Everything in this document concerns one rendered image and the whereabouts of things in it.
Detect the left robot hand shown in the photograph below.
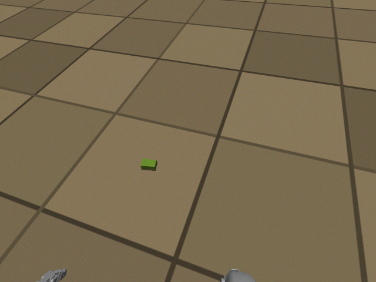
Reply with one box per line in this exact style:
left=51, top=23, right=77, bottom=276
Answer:
left=36, top=268, right=67, bottom=282

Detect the small box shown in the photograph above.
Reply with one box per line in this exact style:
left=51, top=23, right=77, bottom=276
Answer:
left=140, top=159, right=157, bottom=169

